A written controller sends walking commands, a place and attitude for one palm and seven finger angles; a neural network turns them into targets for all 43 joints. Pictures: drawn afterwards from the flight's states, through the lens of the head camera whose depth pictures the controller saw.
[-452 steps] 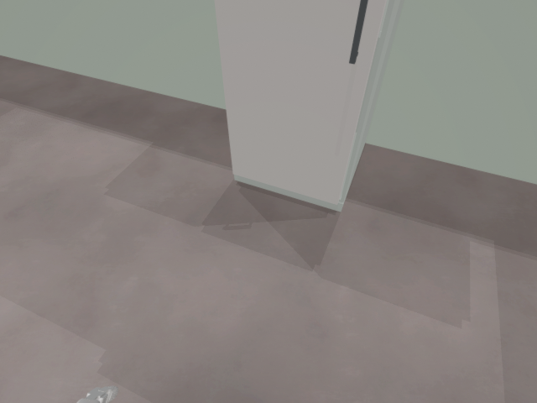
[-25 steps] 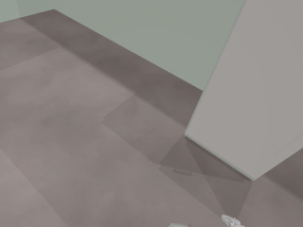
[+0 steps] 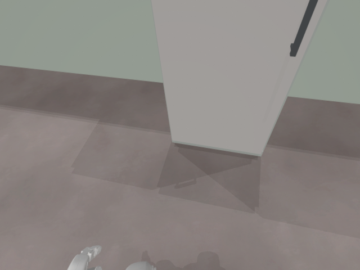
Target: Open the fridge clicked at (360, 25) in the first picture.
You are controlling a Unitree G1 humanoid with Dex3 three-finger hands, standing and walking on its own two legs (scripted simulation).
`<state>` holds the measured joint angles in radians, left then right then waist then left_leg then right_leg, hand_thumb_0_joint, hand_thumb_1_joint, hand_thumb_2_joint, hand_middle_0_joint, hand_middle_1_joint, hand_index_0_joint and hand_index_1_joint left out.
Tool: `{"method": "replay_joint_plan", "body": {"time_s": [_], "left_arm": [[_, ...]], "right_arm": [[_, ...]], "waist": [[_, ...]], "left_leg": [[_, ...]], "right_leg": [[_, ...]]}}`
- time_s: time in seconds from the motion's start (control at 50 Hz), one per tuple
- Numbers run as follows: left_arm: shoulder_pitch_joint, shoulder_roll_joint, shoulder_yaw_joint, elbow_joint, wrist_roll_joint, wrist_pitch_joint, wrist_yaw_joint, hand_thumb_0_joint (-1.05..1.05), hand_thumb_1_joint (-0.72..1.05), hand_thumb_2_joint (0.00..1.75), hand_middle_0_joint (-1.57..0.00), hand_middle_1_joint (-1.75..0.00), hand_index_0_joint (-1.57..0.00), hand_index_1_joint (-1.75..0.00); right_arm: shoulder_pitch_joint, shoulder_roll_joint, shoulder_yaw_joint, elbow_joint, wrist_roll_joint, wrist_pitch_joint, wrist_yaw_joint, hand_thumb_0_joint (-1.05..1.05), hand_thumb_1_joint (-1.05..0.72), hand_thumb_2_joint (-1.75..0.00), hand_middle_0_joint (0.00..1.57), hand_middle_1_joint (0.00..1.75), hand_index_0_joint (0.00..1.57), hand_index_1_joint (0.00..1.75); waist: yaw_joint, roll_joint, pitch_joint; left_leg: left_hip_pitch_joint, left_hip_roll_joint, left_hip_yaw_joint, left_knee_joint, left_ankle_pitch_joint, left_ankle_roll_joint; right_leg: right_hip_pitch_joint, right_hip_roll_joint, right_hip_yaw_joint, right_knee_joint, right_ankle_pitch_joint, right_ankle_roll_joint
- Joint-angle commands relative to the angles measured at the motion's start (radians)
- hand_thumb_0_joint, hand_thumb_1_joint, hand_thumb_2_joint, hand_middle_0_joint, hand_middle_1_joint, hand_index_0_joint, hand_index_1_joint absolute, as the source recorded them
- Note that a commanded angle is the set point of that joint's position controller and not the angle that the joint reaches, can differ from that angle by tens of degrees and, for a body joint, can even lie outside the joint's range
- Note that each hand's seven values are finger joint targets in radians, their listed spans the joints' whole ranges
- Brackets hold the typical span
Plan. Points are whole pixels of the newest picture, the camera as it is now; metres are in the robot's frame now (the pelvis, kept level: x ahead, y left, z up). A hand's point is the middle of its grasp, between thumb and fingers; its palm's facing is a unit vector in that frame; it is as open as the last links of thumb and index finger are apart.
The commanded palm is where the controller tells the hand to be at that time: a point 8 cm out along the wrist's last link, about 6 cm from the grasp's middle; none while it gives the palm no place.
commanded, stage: turn to face it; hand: right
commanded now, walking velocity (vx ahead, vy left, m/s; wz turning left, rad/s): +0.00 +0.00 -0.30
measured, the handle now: (307, 10) +0.78 -0.38 +0.16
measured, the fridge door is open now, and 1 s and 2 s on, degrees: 0 0 0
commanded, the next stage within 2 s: take the last steps up to it in 0.24 s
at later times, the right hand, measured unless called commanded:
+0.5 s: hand out of the picture +0.07 -0.16 -0.14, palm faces +0.16 +0.95 -0.26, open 7.4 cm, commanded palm none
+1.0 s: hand out of the picture -0.06 -0.20 -0.18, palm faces +0.32 +0.94 -0.13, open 7.4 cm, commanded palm none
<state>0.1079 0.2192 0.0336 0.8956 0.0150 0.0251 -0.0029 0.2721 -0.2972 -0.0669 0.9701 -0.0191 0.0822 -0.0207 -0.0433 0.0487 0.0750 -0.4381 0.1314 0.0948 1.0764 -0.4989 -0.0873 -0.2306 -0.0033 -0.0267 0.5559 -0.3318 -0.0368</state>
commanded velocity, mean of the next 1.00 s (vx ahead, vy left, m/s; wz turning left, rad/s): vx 0.20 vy -0.04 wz -0.13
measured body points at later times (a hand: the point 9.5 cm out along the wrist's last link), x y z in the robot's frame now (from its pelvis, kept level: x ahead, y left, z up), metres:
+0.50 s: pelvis +0.02 +0.04 +0.00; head +0.03 +0.07 +0.45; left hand +0.06 +0.29 -0.16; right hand +0.07 -0.20 -0.12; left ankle +0.03 +0.14 -0.73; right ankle -0.04 -0.09 -0.67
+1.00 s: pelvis +0.10 -0.08 -0.01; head +0.10 -0.10 +0.44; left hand +0.25 +0.12 -0.14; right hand -0.07 -0.25 -0.17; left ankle +0.04 +0.10 -0.68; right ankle +0.11 -0.17 -0.73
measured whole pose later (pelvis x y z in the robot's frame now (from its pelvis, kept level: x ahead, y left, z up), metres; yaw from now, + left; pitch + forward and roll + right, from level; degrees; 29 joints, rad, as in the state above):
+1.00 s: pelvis +0.10 -0.08 -0.01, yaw -12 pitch -2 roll +1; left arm 0.16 0.15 0.03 0.99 0.02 -0.05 -0.01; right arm 0.49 -0.15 -0.03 1.17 -0.03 0.01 -0.01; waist -0.07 0.04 0.04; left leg -0.25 0.13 0.08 0.95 -0.50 -0.02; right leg -0.30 -0.04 -0.15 0.62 -0.30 -0.05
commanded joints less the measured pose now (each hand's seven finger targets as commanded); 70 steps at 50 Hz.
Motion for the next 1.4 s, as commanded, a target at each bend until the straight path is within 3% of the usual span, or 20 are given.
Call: {"method": "replay_joint_plan", "body": {"time_s": [0.0,0.22,0.32,0.34,0.36,0.38,0.4,0.44,0.54,0.7,0.82,0.86,0.88,0.9,0.92,0.98,1.02,1.1,1.24,1.38], "left_arm": [[0.08,0.193,0.048,-0.031,-0.001,-0.018,0.022,0.0,0.9,0.9,-0.2,-0.3,-0.2,-0.3],[0.139,0.166,0.05,0.004,0.009,-0.013,0.024,0.0,0.9,0.9,-0.2,-0.3,-0.2,-0.3],[0.117,0.145,0.051,0.02,0.0,-0.014,0.022,0.0,0.9,0.9,-0.2,-0.3,-0.2,-0.3],[0.142,0.106,0.045,0.028,-0.008,-0.019,0.015,0.0,0.9,0.9,-0.2,-0.3,-0.2,-0.3],[0.158,0.032,0.028,0.011,-0.013,-0.023,0.011,0.0,0.9,0.9,-0.2,-0.3,-0.2,-0.3],[0.132,0.079,0.044,-0.004,-0.005,-0.005,0.015,0.0,0.9,0.9,-0.2,-0.3,-0.2,-0.3],[0.132,0.09,0.051,0.011,0.004,0.004,0.01,0.0,0.9,0.9,-0.2,-0.3,-0.2,-0.3],[0.123,0.097,0.06,0.04,0.013,0.008,-0.01,0.0,0.9,0.9,-0.2,-0.3,-0.2,-0.3],[0.169,0.059,0.055,0.084,0.015,0.004,-0.029,0.0,0.9,0.9,-0.2,-0.3,-0.2,-0.3],[0.046,0.027,0.038,0.048,0.011,-0.01,-0.04,0.0,0.9,0.9,-0.2,-0.3,-0.2,-0.3],[0.028,-0.001,0.022,0.041,-0.001,-0.04,-0.044,0.0,0.9,0.9,-0.2,-0.3,-0.2,-0.3],[0.172,0.029,0.029,0.084,0.001,-0.056,-0.034,0.0,0.9,0.9,-0.2,-0.3,-0.2,-0.3],[0.3,0.094,0.045,0.129,0.005,-0.067,-0.021,0.0,0.9,0.9,-0.2,-0.3,-0.2,-0.3],[0.418,0.206,0.074,0.157,0.015,-0.077,-0.007,0.0,0.9,0.9,-0.2,-0.3,-0.2,-0.3],[0.476,0.235,0.075,0.173,0.006,-0.066,0.006,0.0,0.9,0.9,-0.2,-0.3,-0.2,-0.3],[0.257,0.092,0.036,0.129,0.002,-0.072,0.022,0.0,0.9,0.9,-0.2,-0.3,-0.2,-0.3],[0.237,0.037,0.018,0.129,-0.001,-0.092,0.024,0.0,0.9,0.9,-0.2,-0.3,-0.2,-0.3],[0.262,0.011,0.019,0.137,-0.004,-0.111,0.031,0.0,0.9,0.9,-0.2,-0.3,-0.2,-0.3],[0.364,0.01,0.015,0.184,-0.002,-0.115,0.043,0.0,0.9,0.9,-0.2,-0.3,-0.2,-0.3],[0.476,0.023,0.014,0.241,0.016,-0.104,0.047,0.0,0.9,0.9,-0.2,-0.3,-0.2,-0.3]], "right_arm": [[-0.034,-0.053,-0.01,-0.093,0.006,-0.049,0.005,0.0,-0.9,-0.9,0.2,0.3,0.2,0.3],[-0.127,-0.004,0.008,-0.125,0.014,-0.051,-0.005,0.0,-0.9,-0.9,0.2,0.3,0.2,0.3],[-0.018,-0.003,0.006,-0.084,0.017,-0.083,-0.009,0.0,-0.9,-0.9,0.2,0.3,0.2,0.3],[0.025,-0.047,-0.001,-0.066,0.009,-0.101,-0.012,0.0,-0.9,-0.9,0.2,0.3,0.2,0.3],[0.066,-0.132,-0.018,-0.051,-0.005,-0.114,-0.018,0.0,-0.9,-0.9,0.2,0.3,0.2,0.3],[0.106,-0.163,-0.02,-0.053,0.0,-0.107,-0.013,0.0,-0.9,-0.9,0.2,0.3,0.2,0.3],[0.074,-0.133,-0.022,-0.06,0.001,-0.105,-0.014,0.0,-0.9,-0.9,0.2,0.3,0.2,0.3],[0.006,-0.082,-0.016,-0.063,0.004,-0.109,-0.011,0.0,-0.9,-0.9,0.2,0.3,0.2,0.3],[0.08,-0.003,0.005,-0.019,0.002,-0.143,-0.006,0.0,-0.9,-0.9,0.2,0.3,0.2,0.3],[0.224,-0.001,0.007,0.065,-0.012,-0.159,-0.006,0.0,-0.9,-0.9,0.2,0.3,0.2,0.3],[0.219,-0.03,0.001,0.107,-0.017,-0.147,-0.007,0.0,-0.9,-0.9,0.2,0.3,0.2,0.3],[0.185,-0.023,-0.001,0.11,-0.012,-0.137,-0.006,0.0,-0.9,-0.9,0.2,0.3,0.2,0.3],[0.201,0.02,0.008,0.112,-0.007,-0.132,-0.002,0.0,-0.9,-0.9,0.2,0.3,0.2,0.3],[0.229,0.082,0.02,0.09,0.005,-0.128,0.006,0.0,-0.9,-0.9,0.2,0.3,0.2,0.3],[0.163,0.079,0.025,0.053,-0.002,-0.125,0.001,0.0,-0.9,-0.9,0.2,0.3,0.2,0.3],[0.087,0.078,0.012,0.076,-0.006,-0.117,0.014,0.0,-0.9,-0.9,0.2,0.3,0.2,0.3],[0.131,0.105,0.01,0.102,-0.01,-0.11,0.022,0.0,-0.9,-0.9,0.2,0.3,0.2,0.3],[0.137,0.112,0.001,0.096,-0.011,-0.089,0.021,0.0,-0.9,-0.9,0.2,0.3,0.2,0.3],[-0.049,0.085,-0.006,0.016,-0.005,-0.081,0.024,0.0,-0.9,-0.9,0.2,0.3,0.2,0.3],[-0.257,0.115,0.018,-0.057,0.001,-0.097,0.032,0.0,-0.9,-0.9,0.2,0.3,0.2,0.3]], "waist": [[0.051,-0.21,-0.103],[0.074,-0.207,-0.076],[0.016,-0.167,-0.123],[0.007,-0.067,-0.172],[-0.001,0.206,-0.186],[-0.029,0.18,-0.151],[-0.016,0.116,-0.097],[0.012,0.103,0.016],[0.025,0.12,0.02],[-0.014,0.114,0.053],[-0.001,0.149,0.062],[0.073,0.075,0.003],[0.12,-0.11,-0.082],[0.152,-0.412,-0.158],[0.167,-0.377,-0.137],[0.089,-0.201,0.05],[0.051,-0.169,0.054],[0.021,-0.143,0.031],[0.045,-0.118,0.069],[0.109,-0.122,0.094]], "left_leg": [[-0.13,-0.011,-0.061,0.099,0.095,-0.014],[0.01,-0.061,-0.061,-0.226,0.057,-0.007],[0.278,-0.08,-0.04,-0.644,0.334,0.017],[0.441,0.012,-0.127,-0.724,0.452,0.034],[0.578,0.253,-0.376,-0.747,0.587,0.13],[0.447,0.362,-0.455,-0.798,0.52,0.226],[0.387,0.329,-0.44,-0.849,0.287,0.251],[0.283,0.257,-0.385,-0.92,-0.015,0.188],[0.323,0.161,-0.162,-0.92,0.166,0.134],[0.383,0.197,-0.137,-0.935,0.225,0.182],[0.254,0.205,-0.075,-0.856,0.276,0.182],[0.151,0.154,-0.015,-0.714,0.234,0.15],[0.094,0.082,0.044,-0.476,0.239,0.123],[-0.115,-0.056,0.12,-0.154,-0.052,0.068],[-0.207,-0.078,0.009,0.02,-0.13,0.083],[-0.197,0.024,-0.068,0.141,0.115,0.096],[-0.131,0.019,-0.062,0.111,0.211,0.084],[-0.166,-0.001,-0.073,0.092,0.301,0.066],[-0.322,-0.012,-0.075,0.007,0.339,0.061],[-0.25,-0.046,0.008,-0.306,0.29,0.1]], "right_leg": [[0.196,-0.225,0.168,-0.171,0.826,-0.097],[0.136,-0.233,0.288,-0.179,0.703,-0.144],[0.039,-0.159,0.28,-0.07,0.551,-0.067],[-0.055,-0.101,0.229,0.02,0.342,-0.011],[-0.262,0.038,0.089,0.204,-0.118,0.053],[-0.281,0.039,0.103,0.383,-0.314,0.056],[-0.32,0.013,0.135,0.504,-0.253,0.052],[-0.376,-0.033,0.118,0.604,-0.097,0.051],[-0.39,-0.051,0.064,0.608,0.112,0.084],[-0.42,-0.098,-0.002,0.377,0.116,0.089],[-0.14,-0.066,-0.075,0.087,0.045,0.046],[0.112,-0.038,-0.101,-0.053,0.096,0.04],[0.302,-0.077,-0.052,-0.12,0.059,0.032],[0.434,-0.34,0.318,-0.226,0.001,-0.034],[0.396,-0.413,0.435,-0.324,-0.008,-0.083],[0.101,-0.343,0.265,-0.38,-0.032,-0.076],[0.052,-0.278,0.132,-0.392,0.159,-0.044],[0.09,-0.258,0.062,-0.402,0.315,-0.049],[0.235,-0.281,0.05,-0.369,0.571,-0.057],[0.334,-0.294,0.001,-0.294,0.788,-0.097]]}}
